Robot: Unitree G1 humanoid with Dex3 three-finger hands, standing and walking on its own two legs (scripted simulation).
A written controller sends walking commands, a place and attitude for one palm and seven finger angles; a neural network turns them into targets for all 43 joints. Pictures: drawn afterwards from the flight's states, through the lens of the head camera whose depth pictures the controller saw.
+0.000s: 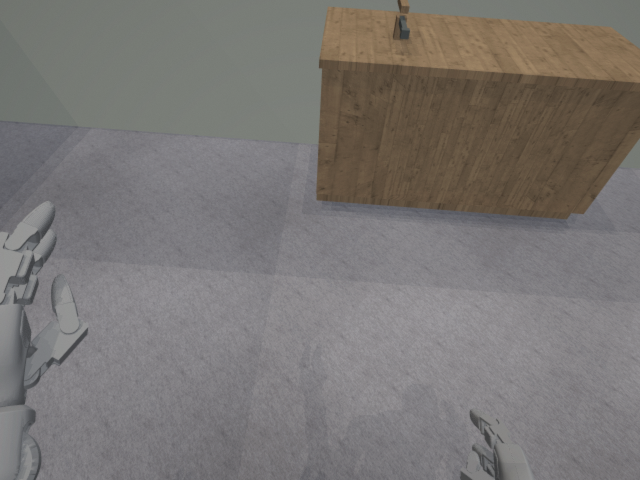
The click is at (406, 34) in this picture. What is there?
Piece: tap's lever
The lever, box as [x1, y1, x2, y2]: [400, 28, 409, 38]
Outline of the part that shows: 401,28 400,38 408,38 409,28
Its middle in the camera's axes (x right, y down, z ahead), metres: +0.29 -0.70 +1.33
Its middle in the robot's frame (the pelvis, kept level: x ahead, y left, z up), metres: +1.48 -0.20 +0.01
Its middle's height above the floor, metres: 0.78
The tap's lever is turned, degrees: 0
